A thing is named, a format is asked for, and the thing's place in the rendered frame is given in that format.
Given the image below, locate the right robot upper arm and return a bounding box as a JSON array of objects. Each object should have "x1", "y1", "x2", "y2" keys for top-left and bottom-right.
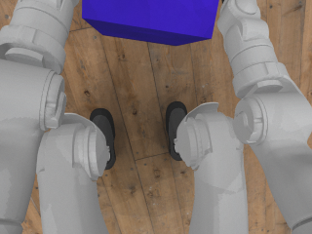
[{"x1": 232, "y1": 91, "x2": 312, "y2": 234}]

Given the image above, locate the carton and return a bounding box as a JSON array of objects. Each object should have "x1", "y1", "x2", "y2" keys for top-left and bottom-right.
[{"x1": 82, "y1": 0, "x2": 219, "y2": 46}]

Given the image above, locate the right robot shin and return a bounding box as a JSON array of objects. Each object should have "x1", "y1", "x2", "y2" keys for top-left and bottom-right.
[{"x1": 174, "y1": 102, "x2": 244, "y2": 162}]

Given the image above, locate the right robot forearm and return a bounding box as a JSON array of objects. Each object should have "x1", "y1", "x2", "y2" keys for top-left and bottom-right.
[{"x1": 216, "y1": 0, "x2": 312, "y2": 109}]

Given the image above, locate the left robot upper arm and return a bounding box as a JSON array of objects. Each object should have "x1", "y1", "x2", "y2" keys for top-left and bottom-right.
[{"x1": 0, "y1": 58, "x2": 66, "y2": 234}]

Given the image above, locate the left robot forearm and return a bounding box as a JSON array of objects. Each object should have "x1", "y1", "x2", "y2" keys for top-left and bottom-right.
[{"x1": 0, "y1": 0, "x2": 80, "y2": 75}]

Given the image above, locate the robot left thigh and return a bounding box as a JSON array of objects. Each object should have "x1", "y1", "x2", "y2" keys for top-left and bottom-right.
[{"x1": 37, "y1": 123, "x2": 109, "y2": 234}]

